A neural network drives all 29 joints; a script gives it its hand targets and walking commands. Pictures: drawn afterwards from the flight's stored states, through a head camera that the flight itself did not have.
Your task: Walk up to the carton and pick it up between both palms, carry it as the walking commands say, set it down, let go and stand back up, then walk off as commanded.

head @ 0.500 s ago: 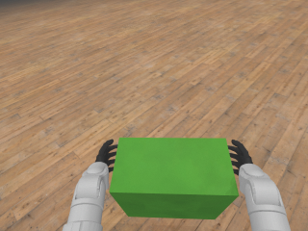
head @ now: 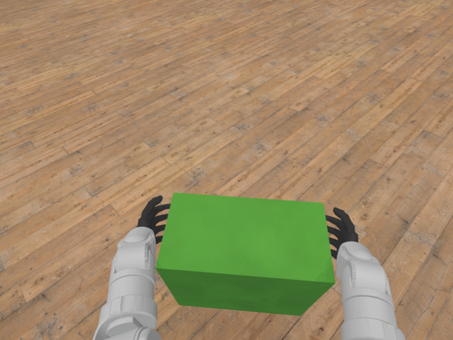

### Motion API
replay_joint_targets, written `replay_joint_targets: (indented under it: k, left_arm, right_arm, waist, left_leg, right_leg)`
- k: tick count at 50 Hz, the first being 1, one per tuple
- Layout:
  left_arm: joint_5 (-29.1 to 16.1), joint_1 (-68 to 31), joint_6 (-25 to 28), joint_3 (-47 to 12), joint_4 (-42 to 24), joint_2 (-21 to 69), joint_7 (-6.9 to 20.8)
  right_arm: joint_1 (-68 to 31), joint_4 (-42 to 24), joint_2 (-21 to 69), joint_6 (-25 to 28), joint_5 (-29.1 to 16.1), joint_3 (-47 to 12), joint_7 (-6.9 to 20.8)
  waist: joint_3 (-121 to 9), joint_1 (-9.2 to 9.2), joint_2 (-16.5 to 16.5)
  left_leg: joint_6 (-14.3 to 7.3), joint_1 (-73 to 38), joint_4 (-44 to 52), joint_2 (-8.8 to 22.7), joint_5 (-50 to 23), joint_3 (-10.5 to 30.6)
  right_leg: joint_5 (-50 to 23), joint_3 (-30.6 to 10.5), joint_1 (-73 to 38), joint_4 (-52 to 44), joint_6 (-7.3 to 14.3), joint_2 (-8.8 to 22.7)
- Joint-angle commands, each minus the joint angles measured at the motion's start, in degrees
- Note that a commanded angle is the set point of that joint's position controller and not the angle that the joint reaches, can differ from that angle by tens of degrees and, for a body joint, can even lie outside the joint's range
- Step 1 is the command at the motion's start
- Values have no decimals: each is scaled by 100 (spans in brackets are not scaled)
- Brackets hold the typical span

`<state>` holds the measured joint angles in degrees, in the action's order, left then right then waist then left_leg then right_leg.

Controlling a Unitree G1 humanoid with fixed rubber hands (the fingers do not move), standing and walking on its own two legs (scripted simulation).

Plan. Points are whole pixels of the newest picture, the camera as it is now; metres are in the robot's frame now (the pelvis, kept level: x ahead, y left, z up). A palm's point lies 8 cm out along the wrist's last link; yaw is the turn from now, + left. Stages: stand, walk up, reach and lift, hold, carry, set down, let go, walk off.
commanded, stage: set down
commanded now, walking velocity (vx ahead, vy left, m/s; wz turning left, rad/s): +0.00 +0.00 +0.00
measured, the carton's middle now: (242, 260) +0.31 +0.01 -0.08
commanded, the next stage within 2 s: none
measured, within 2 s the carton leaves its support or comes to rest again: neither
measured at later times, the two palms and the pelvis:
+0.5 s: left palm (159, 255) +0.33 +0.20 -0.09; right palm (328, 259) +0.31 -0.18 -0.10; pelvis +0.01 +0.05 -0.03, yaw +1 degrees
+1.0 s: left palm (175, 266) +0.34 +0.18 -0.18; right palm (327, 270) +0.33 -0.20 -0.19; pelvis -0.05 +0.00 -0.12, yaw +2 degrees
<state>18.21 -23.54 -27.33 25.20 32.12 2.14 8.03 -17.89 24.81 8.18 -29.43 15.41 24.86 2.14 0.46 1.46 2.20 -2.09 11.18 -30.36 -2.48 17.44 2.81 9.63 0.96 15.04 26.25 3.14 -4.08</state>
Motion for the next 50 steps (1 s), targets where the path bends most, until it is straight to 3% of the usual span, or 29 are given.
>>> replay_joint_targets:
  k: [1,4,6,7,11,12,13,16,17,19,22,25,26,28,31,33,34,35,36,37,40,41,42,43,46,47,48,49,50]
  left_arm:
    - [-1051,-1515,378,-2683,-32,4452,1070]
    - [-1300,-1162,779,-3175,-187,4604,979]
    - [-1250,-1053,1011,-3257,-535,4358,812]
    - [-1333,-1027,1148,-3487,-603,4492,722]
    - [-1285,-1114,1501,-3789,-943,4297,317]
    - [-1359,-1191,1567,-4073,-1124,4241,285]
    - [-1513,-1447,1641,-4362,-1384,4454,210]
    - [-1287,-1263,1762,-3995,-707,4328,-6]
    - [-1460,-1741,1880,-4257,-1099,4321,-59]
    - [-1473,-1363,1885,-4398,-933,4517,-146]
    - [-1515,-1739,1950,-4219,-552,4280,-142]
    - [-1322,-1636,1946,-3790,-289,4034,-154]
    - [-1478,-1762,1963,-4011,-408,4207,-204]
    - [-1343,-1740,1982,-3666,-293,4204,-250]
    - [-1235,-1857,1880,-3606,160,4221,-181]
    - [-1427,-2750,2028,-3720,-494,4105,-120]
    - [-1532,-2959,2134,-3860,-710,4056,-76]
    - [-1404,-2792,2078,-3660,-426,4073,-103]
    - [-1550,-3006,2050,-3890,-473,4196,-53]
    - [-1543,-3130,2097,-3824,-584,4138,-32]
    - [-1467,-3588,1903,-3665,-292,4006,107]
    - [-1455,-3566,1789,-3629,-141,4025,127]
    - [-1485,-3907,1682,-3676,-151,4147,221]
    - [-1509,-4142,1663,-3558,-246,4106,258]
    - [-1568,-4187,1420,-3501,326,4353,531]
    - [-1478,-4464,1427,-3170,488,4275,609]
    - [-1595,-4743,1349,-3338,314,4373,625]
    - [-1453,-4378,1344,-2999,549,4290,630]
    - [-1673,-4906,1399,-3261,235,4384,760]
  right_arm:
    - [-2471,-469,3670,368,-1014,-3114,1231]
    - [-2250,-896,3690,747,-1189,-3452,1223]
    - [-2042,-844,3769,938,-1233,-3644,1194]
    - [-1767,-808,3835,1060,-1326,-3764,1166]
    - [-1632,-299,3428,1521,-1364,-3544,1252]
    - [-1352,-174,3281,1594,-1232,-3407,1249]
    - [-1554,-268,3115,1735,-1386,-3472,1281]
    - [-2388,-331,2687,2035,-1393,-3331,1320]
    - [-2219,58,2586,2082,-1268,-2960,1300]
    - [-1894,94,2548,2104,-1193,-3127,1334]
    - [-2162,266,2443,2149,-1244,-2923,1311]
    - [-2312,460,2648,2030,-1175,-3009,1422]
    - [-1911,767,2744,1965,-987,-2799,1456]
    - [-2397,734,2744,1996,-1255,-3008,1487]
    - [-3118,378,2632,2085,-1300,-2894,1496]
    - [-3084,674,2967,2030,-1449,-3126,1450]
    - [-3218,497,3138,2117,-1438,-3135,1408]
    - [-3211,468,3000,2124,-1413,-3204,1381]
    - [-3201,591,3247,2079,-1409,-3086,1404]
    - [-3609,377,3105,2123,-1542,-3334,1385]
    - [-3774,568,3285,1938,-1401,-3172,1262]
    - [-3696,808,3357,1816,-1402,-3051,1277]
    - [-3804,903,3472,1689,-1293,-2880,1269]
    - [-4201,855,3616,1640,-1491,-3083,1281]
    - [-4436,589,3921,1403,-1355,-3142,1179]
    - [-5299,551,3908,1418,-1526,-3313,1164]
    - [-5134,586,3976,1371,-1525,-3192,1169]
    - [-5064,723,4206,1294,-1477,-3290,1144]
    - [-5127,514,4214,1318,-1607,-3407,1099]
  waist:
    - [-1647,-139,-264]
    - [-2469,193,-872]
    - [-2673,-79,-749]
    - [-2733,42,-753]
    - [-3024,-234,207]
    - [-3024,82,254]
    - [-3510,82,743]
    - [-3701,-59,725]
    - [-3770,473,727]
    - [-3817,569,458]
    - [-3801,706,133]
    - [-3800,270,-223]
    - [-3884,666,-251]
    - [-4061,29,-6]
    - [-4297,260,69]
    - [-4428,159,-100]
    - [-4980,423,-183]
    - [-4728,210,-74]
    - [-4933,389,-99]
    - [-4967,182,10]
    - [-4916,288,-171]
    - [-4936,250,159]
    - [-4867,531,-56]
    - [-4931,126,139]
    - [-5010,429,-190]
    - [-5010,21,-205]
    - [-5183,239,32]
    - [-5066,-134,-316]
    - [-5424,46,-174]
  left_leg:
    - [-127,1213,468,6,-1776,570]
    - [-177,1470,182,-23,-2400,738]
    - [-133,1969,33,-106,-2515,667]
    - [-143,1900,-17,-90,-2937,736]
    - [158,1553,-432,38,-4103,811]
    - [231,1372,-467,89,-4387,878]
    - [356,940,-687,79,-4615,838]
    - [446,886,-955,158,-4408,929]
    - [525,892,-1099,249,-4255,1045]
    - [518,930,-1254,287,-5077,1086]
    - [409,1783,-1241,155,-3429,977]
    - [351,2162,-1418,-14,-3023,851]
    - [443,2068,-1381,120,-3304,1005]
    - [439,2031,-1587,60,-3788,887]
    - [349,1965,-1802,45,-3150,1048]
    - [310,2918,-1933,-143,-2541,645]
    - [283,2879,-2208,-136,-2442,720]
    - [306,3204,-2225,-226,-2627,551]
    - [316,3195,-2292,-209,-2396,614]
    - [317,3373,-2421,-232,-2197,551]
    - [184,4190,-2636,-378,-1004,270]
    - [185,4219,-2511,-405,-670,251]
    - [156,4496,-2690,-438,-14,262]
    - [140,4693,-2757,-428,151,117]
    - [-11,5468,-2873,-401,655,43]
    - [-58,5746,-3083,-481,676,-14]
    - [-24,5796,-3015,-448,816,19]
    - [-69,5970,-3129,-483,681,-55]
    - [-20,6120,-3418,-507,573,-171]
  right_leg:
    - [-2221,-929,-1841,182,-123,318]
    - [-3293,-1011,-2053,499,-230,299]
    - [-3820,-1125,-2143,730,-238,294]
    - [-4083,-1127,-2053,778,-242,266]
    - [-2744,-1006,-431,1162,-201,18]
    - [-2566,-916,-86,1104,-218,-69]
    - [-2319,-924,366,1255,-159,-72]
    - [-1466,-889,1649,1446,-128,-127]
    - [-1389,-841,1964,1636,-166,-155]
    - [-1691,-744,2081,1828,-230,-166]
    - [-1431,-770,2066,1844,-237,-109]
    - [-1340,-670,2479,2129,-281,-126]
    - [-1379,-635,2503,2247,-277,-129]
    - [-1331,-659,2857,2422,-273,-172]
    - [-953,-598,3805,2573,-237,-91]
    - [-1269,-614,3327,2627,-274,-112]
    - [-1314,-620,3257,2852,-306,-93]
    - [-1552,-621,3390,2823,-281,-157]
    - [-1321,-564,3531,2959,-316,-144]
    - [-1194,-591,3573,3144,-291,-116]
    - [-674,-581,3706,3164,-336,-42]
    - [-399,-525,3661,3252,-341,-48]
    - [106,-477,3779,3258,-318,-63]
    - [234,-583,3703,3301,-289,-38]
    - [479,-489,3297,3405,-374,-98]
    - [676,-638,3315,3490,-404,-50]
    - [717,-569,3320,3572,-372,-73]
    - [637,-620,3354,3594,-427,-66]
    - [478,-727,3204,3644,-415,-55]
